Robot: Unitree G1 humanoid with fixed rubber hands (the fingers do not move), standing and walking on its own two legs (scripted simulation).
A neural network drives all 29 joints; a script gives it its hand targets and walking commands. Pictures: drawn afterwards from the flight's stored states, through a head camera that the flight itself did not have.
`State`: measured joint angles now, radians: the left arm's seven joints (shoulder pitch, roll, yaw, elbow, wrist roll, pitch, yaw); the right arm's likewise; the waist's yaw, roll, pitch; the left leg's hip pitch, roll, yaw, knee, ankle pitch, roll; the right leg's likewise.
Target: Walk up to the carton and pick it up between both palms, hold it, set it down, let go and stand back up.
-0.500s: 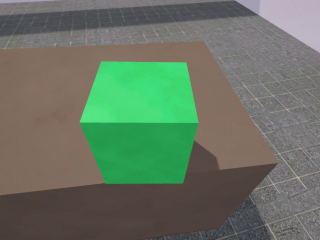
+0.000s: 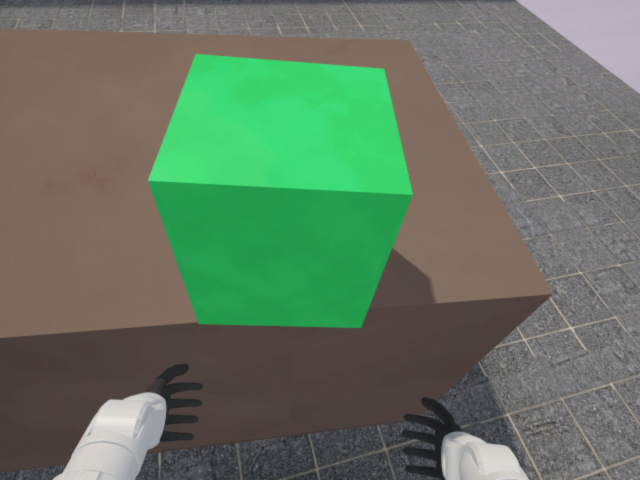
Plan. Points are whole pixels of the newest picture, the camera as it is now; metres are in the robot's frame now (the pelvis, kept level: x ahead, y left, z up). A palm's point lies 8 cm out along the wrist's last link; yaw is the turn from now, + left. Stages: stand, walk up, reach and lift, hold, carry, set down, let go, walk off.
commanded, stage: reach and lift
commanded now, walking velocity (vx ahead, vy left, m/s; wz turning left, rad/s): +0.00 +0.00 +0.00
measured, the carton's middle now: (286, 203) +0.42 +0.04 +0.12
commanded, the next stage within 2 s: none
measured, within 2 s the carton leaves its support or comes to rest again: neither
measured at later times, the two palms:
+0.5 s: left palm (134, 419) +0.22 +0.21 -0.02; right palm (465, 463) +0.17 -0.18 -0.04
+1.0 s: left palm out of the picture +0.15 +0.21 +0.00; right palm out of the picture +0.13 -0.16 -0.01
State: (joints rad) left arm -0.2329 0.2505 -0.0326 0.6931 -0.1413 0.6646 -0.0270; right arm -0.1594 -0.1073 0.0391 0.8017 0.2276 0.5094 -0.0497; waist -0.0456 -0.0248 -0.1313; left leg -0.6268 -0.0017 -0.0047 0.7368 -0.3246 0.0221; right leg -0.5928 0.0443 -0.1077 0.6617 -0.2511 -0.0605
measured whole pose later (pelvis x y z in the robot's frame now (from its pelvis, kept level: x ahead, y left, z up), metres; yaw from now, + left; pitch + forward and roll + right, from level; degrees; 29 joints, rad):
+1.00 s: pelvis +0.00 +0.01 +0.04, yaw -3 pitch +3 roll +0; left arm 0.39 0.23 -0.09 -0.07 -0.14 0.46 0.07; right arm 0.48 -0.11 0.11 0.02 0.18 0.37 -0.11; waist 0.08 -0.05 -0.03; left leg -0.21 -0.02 0.06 0.26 -0.12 0.03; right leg -0.23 0.04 0.01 0.28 -0.11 -0.04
